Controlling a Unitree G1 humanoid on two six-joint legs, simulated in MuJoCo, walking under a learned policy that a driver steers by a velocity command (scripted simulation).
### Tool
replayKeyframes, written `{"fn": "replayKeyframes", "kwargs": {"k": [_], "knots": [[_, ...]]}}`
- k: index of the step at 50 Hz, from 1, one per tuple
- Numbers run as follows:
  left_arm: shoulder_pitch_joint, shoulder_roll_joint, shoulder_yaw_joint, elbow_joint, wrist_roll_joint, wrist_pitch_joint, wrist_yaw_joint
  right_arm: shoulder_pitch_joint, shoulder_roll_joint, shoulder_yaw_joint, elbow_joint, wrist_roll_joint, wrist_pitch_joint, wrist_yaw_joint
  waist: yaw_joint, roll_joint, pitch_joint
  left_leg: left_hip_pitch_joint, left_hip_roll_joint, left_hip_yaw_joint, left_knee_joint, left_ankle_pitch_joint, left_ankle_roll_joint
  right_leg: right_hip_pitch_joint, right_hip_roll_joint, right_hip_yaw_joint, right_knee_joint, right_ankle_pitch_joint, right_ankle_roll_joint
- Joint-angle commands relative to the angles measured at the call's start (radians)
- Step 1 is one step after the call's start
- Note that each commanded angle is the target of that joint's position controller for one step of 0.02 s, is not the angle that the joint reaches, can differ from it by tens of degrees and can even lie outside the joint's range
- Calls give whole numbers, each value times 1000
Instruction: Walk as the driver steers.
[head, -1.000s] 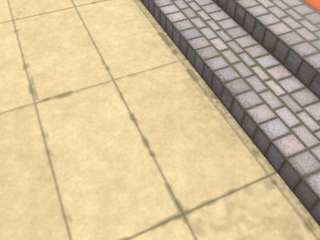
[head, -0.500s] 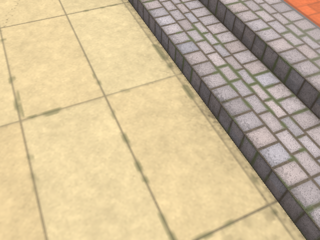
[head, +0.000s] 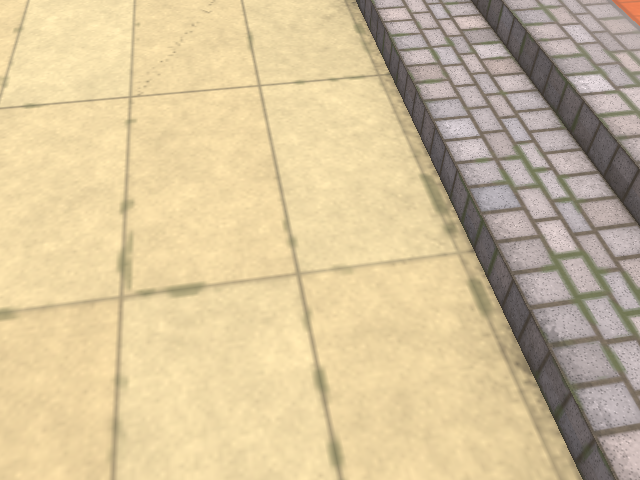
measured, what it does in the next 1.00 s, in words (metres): walks ahead, turning left: left foot, then right foot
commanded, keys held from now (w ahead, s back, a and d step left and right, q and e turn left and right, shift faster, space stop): w+q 0.40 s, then q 0.60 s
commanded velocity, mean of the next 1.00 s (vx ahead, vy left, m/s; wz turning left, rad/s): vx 0.31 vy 0.00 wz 0.57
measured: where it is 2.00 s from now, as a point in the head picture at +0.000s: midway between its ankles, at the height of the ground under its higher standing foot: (213, 477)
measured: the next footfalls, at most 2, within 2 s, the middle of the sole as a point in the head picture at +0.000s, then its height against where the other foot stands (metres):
left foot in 0.20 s outside the picture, level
right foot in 0.68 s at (311, 454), level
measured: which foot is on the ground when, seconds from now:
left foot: up 0.00-0.18, down 0.20-0.68, up 0.70-1.00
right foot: down 0.00-0.22, up 0.24-0.66, down 0.68-1.00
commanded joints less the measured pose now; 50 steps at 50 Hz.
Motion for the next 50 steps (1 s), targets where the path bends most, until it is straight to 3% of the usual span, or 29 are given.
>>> {"fn": "replayKeyframes", "kwargs": {"k": [1,4,6,8,9,10,11,12,13,14,15,16,17,21,23,25,28,32,33,34,35,36,37,38,39,41,44,47,50], "knots": [[-34,152,27,-64,-8,-9,16,-94,-18,8,-80,-4,-11,22,4,-48,107,-13,11,47,-115,68,-1,-69,-305,76,-136,159,-124],[25,171,36,-54,-19,11,16,-182,-10,20,-137,-2,-12,44,36,-42,131,-48,1,91,-201,-3,18,47,-336,41,-86,215,-120],[32,186,44,-55,-29,25,15,-198,-20,21,-171,2,-9,57,28,-60,126,-27,-20,127,-235,-101,42,106,-355,20,-24,328,-108],[-3,216,53,-74,-34,36,16,-142,-59,5,-185,3,-6,66,-24,-103,60,119,-88,193,-243,-199,80,118,-354,-16,119,697,-84],[-23,227,55,-82,-36,44,18,-39,-96,-15,-169,7,-5,67,-87,-114,-6,265,-138,222,-259,-216,106,100,-339,-37,277,860,-66],[-36,221,49,-92,-39,49,18,125,-159,-50,-129,10,-5,58,-174,-90,-99,514,-191,224,-327,-148,145,11,-295,-62,503,857,-28],[-22,183,33,-121,-16,39,16,271,-269,-88,-101,11,3,33,-213,57,-199,819,-30,-54,-359,-166,213,-261,-245,-66,836,489,26],[30,48,-6,-180,-8,0,3,217,-343,-91,-128,9,-6,32,-94,267,-298,1081,201,-675,-541,-338,411,-667,-6,90,1179,-330,84],[-82,137,8,-201,-50,-45,-11,252,-253,-61,-138,-7,-17,39,-161,126,-342,1109,218,-726,-631,-325,383,-767,-36,293,1230,-336,50],[-145,151,13,-222,-78,-63,-18,228,-194,-45,-132,-14,-27,38,-156,96,-225,1036,186,-559,-610,-236,336,-832,-79,286,1202,-263,19],[-147,141,11,-212,-61,-69,-12,154,-161,-35,-145,-9,-36,39,-107,1,-136,878,137,-420,-604,-121,299,-790,-129,287,1102,-184,9],[-146,157,23,-200,-33,-62,-5,80,-122,-23,-165,-10,-38,36,-69,-10,-99,748,97,-323,-612,-32,270,-712,-162,287,1009,-142,11],[-125,162,30,-197,-27,-46,-6,40,-107,-15,-185,-18,-38,32,-36,1,-77,658,76,-284,-637,21,265,-646,-178,291,970,-115,17],[-176,128,27,-231,-4,-7,0,65,-167,-27,-191,-9,-44,7,-19,-8,-16,529,37,-194,-681,202,268,-626,-153,258,765,-2,83],[-246,113,21,-257,0,-5,2,78,-179,-30,-190,-10,-33,-8,-33,13,6,483,-14,-120,-642,337,228,-596,-110,237,598,107,102],[-297,91,12,-275,-3,-9,-5,96,-182,-32,-190,-7,-16,-16,-57,53,-12,447,-59,-78,-600,345,180,-512,-56,216,442,245,97],[-352,107,13,-308,-16,-5,-16,134,-175,-31,-181,-2,3,-21,-83,88,-34,477,-47,-144,-546,235,141,-459,-11,231,328,321,86],[-269,174,35,-298,-6,-18,-20,80,-154,-27,-213,-5,18,-38,-27,116,-69,583,-29,-274,-374,182,107,-389,-21,280,228,249,43],[-206,188,40,-285,6,-26,-17,53,-136,-20,-233,-4,18,-38,9,94,-106,570,-85,-257,-268,166,75,-279,-48,273,160,366,18],[-116,241,48,-284,29,-28,-10,57,-82,-1,-266,-19,16,-36,30,-26,-237,451,-160,-192,-23,-71,29,-27,-222,408,223,684,-43],[-99,254,41,-292,45,-13,-9,301,-29,11,-247,-17,13,-32,-73,-287,-368,203,-297,-129,261,-800,-27,256,-491,713,272,1025,-231],[-109,233,45,-293,3,7,-14,375,-150,-4,-228,2,20,-25,-83,-292,-424,120,-207,-124,405,-729,-50,242,-546,865,222,678,-288],[-163,156,25,-327,-5,22,-7,251,-217,-24,-228,11,40,-29,-39,-176,-299,66,-165,-88,454,-633,-79,142,-461,725,183,455,-243],[-204,127,12,-330,-1,40,-1,162,-227,-30,-246,7,63,-36,-31,-112,-210,54,-136,-46,434,-558,-93,22,-397,604,150,301,-199],[-238,117,5,-334,2,53,2,127,-221,-33,-255,1,84,-43,-37,-102,-140,77,-110,-32,416,-518,-101,-97,-351,532,114,211,-184],[-264,151,14,-323,17,63,10,135,-161,-22,-272,2,102,-43,-60,-156,-69,172,-96,17,338,-457,-97,-264,-283,395,43,157,-172],[-240,166,24,-307,10,64,20,110,-119,-9,-299,-5,94,-43,-44,-157,-97,183,-75,44,202,-425,-99,-211,-310,330,25,242,-211],[-249,191,34,-306,2,75,25,70,-116,-2,-323,-8,91,-32,-35,-148,-129,234,-50,57,78,-365,-88,-186,-344,287,17,232,-221],[-259,211,41,-303,-5,89,20,54,-127,-3,-332,-7,94,-17,-32,-166,-112,307,-57,96,-34,-340,-67,-204,-347,232,12,166,-203]]}}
